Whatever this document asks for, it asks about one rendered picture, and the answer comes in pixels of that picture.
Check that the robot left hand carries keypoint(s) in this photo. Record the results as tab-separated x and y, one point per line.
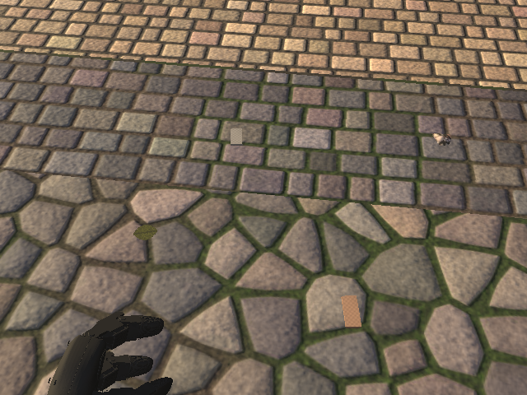
86	368

